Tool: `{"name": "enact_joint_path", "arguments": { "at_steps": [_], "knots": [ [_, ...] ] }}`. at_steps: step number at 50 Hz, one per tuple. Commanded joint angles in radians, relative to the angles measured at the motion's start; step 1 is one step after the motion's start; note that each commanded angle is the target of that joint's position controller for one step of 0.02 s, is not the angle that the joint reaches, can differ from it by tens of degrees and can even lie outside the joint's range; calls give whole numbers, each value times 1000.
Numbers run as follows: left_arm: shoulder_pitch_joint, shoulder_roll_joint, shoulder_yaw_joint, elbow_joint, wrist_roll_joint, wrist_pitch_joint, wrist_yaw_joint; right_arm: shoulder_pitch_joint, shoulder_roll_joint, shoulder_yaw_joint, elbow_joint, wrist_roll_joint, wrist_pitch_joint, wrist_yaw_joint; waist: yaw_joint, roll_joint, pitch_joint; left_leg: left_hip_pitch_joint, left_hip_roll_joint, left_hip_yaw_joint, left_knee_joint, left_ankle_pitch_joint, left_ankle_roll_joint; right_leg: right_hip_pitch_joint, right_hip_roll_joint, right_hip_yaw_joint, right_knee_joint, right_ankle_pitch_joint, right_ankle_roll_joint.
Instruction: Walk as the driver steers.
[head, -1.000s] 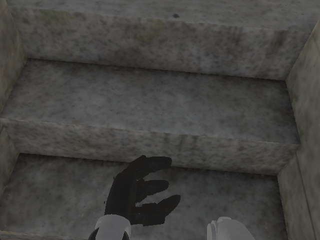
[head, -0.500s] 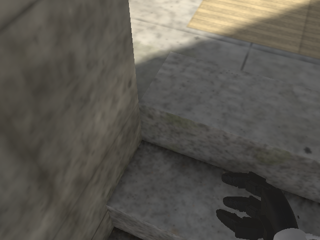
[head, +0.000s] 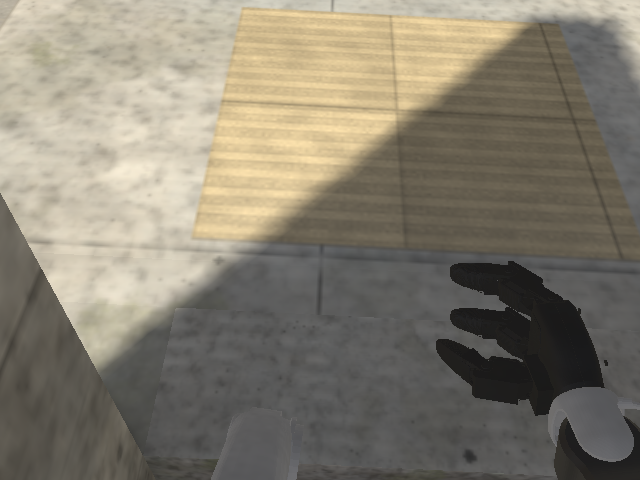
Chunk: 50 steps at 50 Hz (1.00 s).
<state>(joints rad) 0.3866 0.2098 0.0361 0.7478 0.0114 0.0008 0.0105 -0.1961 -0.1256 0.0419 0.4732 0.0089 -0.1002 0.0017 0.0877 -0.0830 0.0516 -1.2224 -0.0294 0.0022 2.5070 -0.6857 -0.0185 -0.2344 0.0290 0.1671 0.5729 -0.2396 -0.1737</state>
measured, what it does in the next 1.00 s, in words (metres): steps to the right: left foot 0.19 m higher, then right foot 0.20 m lower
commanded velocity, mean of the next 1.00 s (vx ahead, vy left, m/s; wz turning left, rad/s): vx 0.50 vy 0.00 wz -0.24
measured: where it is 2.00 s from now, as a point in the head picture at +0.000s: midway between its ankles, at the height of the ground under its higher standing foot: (503, 372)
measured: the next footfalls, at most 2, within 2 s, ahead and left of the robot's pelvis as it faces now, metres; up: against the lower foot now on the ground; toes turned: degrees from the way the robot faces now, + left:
left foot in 0.14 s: +0.13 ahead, +0.16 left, +0.19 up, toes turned +5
right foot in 0.66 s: -0.06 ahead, -0.15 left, +0.00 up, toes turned -21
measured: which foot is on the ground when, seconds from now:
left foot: up 0.00-0.12, down 0.14-0.64, up 0.66-1.00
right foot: down 0.00-0.16, up 0.18-0.64, down 0.66-1.00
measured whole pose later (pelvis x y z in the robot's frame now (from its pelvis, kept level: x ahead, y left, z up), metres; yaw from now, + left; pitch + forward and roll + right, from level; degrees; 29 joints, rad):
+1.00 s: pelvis -0.01 -0.13 -0.03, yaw -9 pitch +0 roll +4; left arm 0.59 0.05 -0.01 1.01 0.07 -0.06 0.05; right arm 0.23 -0.06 -0.02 0.88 0.02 0.01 -0.02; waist 0.05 -0.04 -0.11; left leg -1.20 -0.09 -0.10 2.30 -0.02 0.07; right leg -0.14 -0.03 -0.20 0.63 -0.51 -0.09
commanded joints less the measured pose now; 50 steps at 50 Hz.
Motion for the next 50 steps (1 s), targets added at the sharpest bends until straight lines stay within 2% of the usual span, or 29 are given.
{"name": "enact_joint_path", "arguments": {
  "at_steps": [1,3,4,5,6,7,8,9,10,12,13,14,15,17,18,23,26,28,31,32,33,34,35,36,37,39,43,48,50],
  "knots": [
    [-214,56,23,-66,-16,-13,18,149,-28,2,-52,18,58,-7,-187,23,52,246,12,105,-410,175,8,-397,-83,-6,-317,202,-30],
    [-207,173,71,-77,-38,-27,30,172,-11,-5,-31,-40,75,-25,-222,17,-113,813,27,197,-880,667,27,-583,-131,-62,-518,287,-12],
    [-222,244,86,-70,-32,-11,9,246,17,-15,12,-35,80,-60,-265,16,-203,844,19,176,-835,621,34,-412,-190,-113,-455,586,-3],
    [-261,283,98,-72,-19,-19,-29,413,-91,-79,42,-23,81,-85,-352,-150,-269,967,-22,196,-892,436,35,-288,-209,-112,-343,1096,26],
    [-235,286,96,-46,-21,-9,-46,458,-140,-100,67,-33,88,-105,-378,-162,-280,975,-32,142,-1077,197,38,-167,-191,-122,-173,1362,62],
    [-282,179,62,-49,-7,1,-45,523,-183,-117,125,-48,87,-107,-388,-75,-216,919,8,3,-1329,99,77,-145,-168,-119,98,1296,79],
    [-330,82,30,-74,34,9,-48,598,-262,-125,198,-60,90,-94,-331,215,-128,835,148,-294,-1604,330,129,-256,-74,-137,517,673,106],
    [-72,-96,2,-19,-6,16,-73,421,-246,-94,174,-63,83,-92,-117,552,-69,556,286,-643,-1980,565,183,-216,56,36,1028,48,208],
    [243,-122,8,30,-66,34,-72,231,-188,-68,85,-18,76,-62,-7,602,-186,543,436,-903,-2174,-16,213,-315,55,132,1316,115,242],
    [218,-73,0,-19,-26,67,-26,67,-134,-67,67,40,71,-54,93,453,-105,451,462,-649,-2055,-232,126,-479,15,45,1458,153,294],
    [41,61,30,-54,-13,85,-20,177,-64,-59,125,22,71,-56,34,268,-89,452,376,-434,-1952,-196,92,-471,-4,2,1333,157,287],
    [18,72,37,-56,-20,82,-30,258,-60,-62,142,1,63,-68,32,149,-83,557,386,-250,-1864,-10,91,-480,2,26,1266,213,296],
    [64,112,52,-100,-16,106,-28,96,-75,-57,67,-18,56,-81,126,208,-110,539,395,-177,-1791,64,42,-425,-14,25,1326,222,337],
    [87,146,67,-115,-36,98,-12,106,-72,-50,46,-20,43,-84,158,172,-190,608,378,-44,-1713,42,44,-414,-42,-29,1272,339,327],
    [41,158,68,-137,-13,92,-5,176,-93,-55,30,-19,46,-83,109,120,-167,653,402,-24,-1736,98,53,-420,-34,-53,1191,345,322],
    [-107,115,44,-226,-29,107,-5,373,-189,-89,13,-36,71,-80,-36,213,-140,781,428,27,-1702,56,106,-416,-93,-171,730,88,280],
    [-38,58,26,-213,-21,93,7,316,-198,-93,18,-15,76,-87,-42,294,-125,755,445,67,-1666,56,106,-248,-148,-229,376,29,175],
    [72,45,16,-179,-10,99,-4,295,-205,-103,52,11,73,-83,-20,225,-165,751,431,72,-1559,19,85,-127,-148,-280,191,80,119],
    [296,-18,10,-69,24,129,7,84,-63,-57,-13,76,58,-62,49,159,-72,560,388,109,-1232,19,30,8,-161,-313,-98,272,46],
    [280,21,27,-66,41,127,-8,103,-20,-48,-5,82,66,-59,26,44,-60,501,313,145,-992,-19,21,38,-113,-301,-135,194,25],
    [245,107,54,-43,25,97,-50,63,39,-47,-17,38,82,-59,16,-234,-54,332,208,186,-538,-285,5,82,-114,-180,-122,276,11],
    [128,183,34,-92,35,43,-85,171,91,-41,-7,23,78,-45,-120,-342,-46,145,111,55,-169,-286,-12,-2,-120,-73,92,587,122],
    [228,277,78,-69,-5,30,-97,295,33,-47,57,66,63,-42,-110,-310,-127,18,96,-25,-24,-183,-22,32,-297,139,-40,207,29],
    [130,251,76,-60,-4,37,-85,192,90,-14,24,89,60,-35,-61,-325,-18,-94,132,-28,-134,186,-22,-133,-412,405,-343,-615,-11],
    [112,93,25,-25,-1,32,-47,23,88,-7,18,71,67,-40,-9,-184,122,-147,130,-56,-163,333,-14,-209,-392,507,-399,-660,9],
    [135,9,-22,38,43,-24,7,118,17,-35,115,44,80,-40,-33,-20,105,-123,92,-148,-301,634,28,-97,-422,461,-338,-558,25],
    [193,29,-14,145,39,-61,57,209,-19,-70,245,16,74,-59,-43,-34,69,-205,-19,-169,-248,682,50,136,-419,234,-277,-312,96],
    [268,-29,-17,245,68,-69,52,166,79,-49,283,12,80,-20,-21,-45,91,-385,-45,-142,-147,652,97,221,-364,-7,-235,-39,210],
    [251,-60,-29,261,61,-75,44,122,102,-38,260,3,79,-9,-24,46,113,-381,-56,-108,-192,657,94,144,-337,-70,-257,37,222]
  ]
}}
